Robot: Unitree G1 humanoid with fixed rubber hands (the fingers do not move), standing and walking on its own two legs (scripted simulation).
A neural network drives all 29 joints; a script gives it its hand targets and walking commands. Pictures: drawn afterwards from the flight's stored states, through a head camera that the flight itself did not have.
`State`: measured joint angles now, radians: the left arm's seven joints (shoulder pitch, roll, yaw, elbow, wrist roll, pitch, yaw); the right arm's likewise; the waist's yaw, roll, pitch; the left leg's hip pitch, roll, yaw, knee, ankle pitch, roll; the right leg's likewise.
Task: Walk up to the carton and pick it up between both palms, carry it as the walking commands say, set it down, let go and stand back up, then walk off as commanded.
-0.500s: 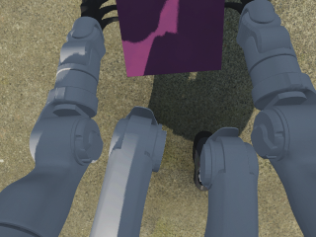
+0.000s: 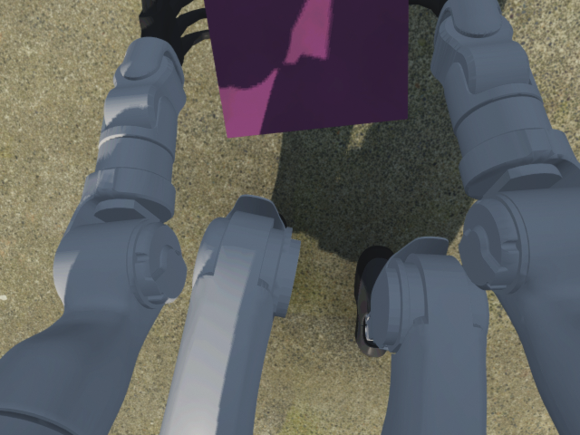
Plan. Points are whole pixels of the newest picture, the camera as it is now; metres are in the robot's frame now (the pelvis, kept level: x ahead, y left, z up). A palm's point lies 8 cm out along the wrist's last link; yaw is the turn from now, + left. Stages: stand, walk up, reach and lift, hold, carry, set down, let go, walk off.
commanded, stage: set down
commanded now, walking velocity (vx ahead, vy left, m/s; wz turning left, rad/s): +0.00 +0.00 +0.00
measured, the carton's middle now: (307, 26) +0.54 +0.11 -0.26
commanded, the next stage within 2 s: none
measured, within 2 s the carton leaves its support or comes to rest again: rests again in 0.46 s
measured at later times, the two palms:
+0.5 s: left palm (162, 48) +0.47 +0.26 -0.19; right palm (442, 9) +0.56 -0.04 -0.19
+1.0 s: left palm (161, 54) +0.46 +0.27 -0.20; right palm (443, 23) +0.54 -0.04 -0.19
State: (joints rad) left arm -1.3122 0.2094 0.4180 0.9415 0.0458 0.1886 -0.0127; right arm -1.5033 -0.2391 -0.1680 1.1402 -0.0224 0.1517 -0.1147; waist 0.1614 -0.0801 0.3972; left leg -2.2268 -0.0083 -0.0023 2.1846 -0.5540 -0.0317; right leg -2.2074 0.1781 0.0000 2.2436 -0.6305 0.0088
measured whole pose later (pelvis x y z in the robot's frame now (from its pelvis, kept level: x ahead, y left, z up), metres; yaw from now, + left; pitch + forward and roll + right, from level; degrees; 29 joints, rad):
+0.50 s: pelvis +0.00 +0.00 -0.01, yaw +0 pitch +33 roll +2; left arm -1.31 0.23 0.41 0.98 0.03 0.16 -0.03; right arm -1.49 -0.23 -0.15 1.13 -0.02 0.13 -0.10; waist 0.17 -0.06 0.43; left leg -2.22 0.00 0.00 2.22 -0.58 -0.03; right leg -2.21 0.16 -0.01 2.27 -0.65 -0.01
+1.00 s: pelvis -0.01 +0.01 -0.01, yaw +0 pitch +30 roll +2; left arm -1.43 0.30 0.33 1.21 -0.09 0.03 0.04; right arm -1.55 -0.29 -0.01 1.20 0.09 0.08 -0.11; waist 0.15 -0.04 0.52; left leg -2.20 0.01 0.03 2.20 -0.52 0.00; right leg -2.18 0.13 0.00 2.27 -0.60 0.01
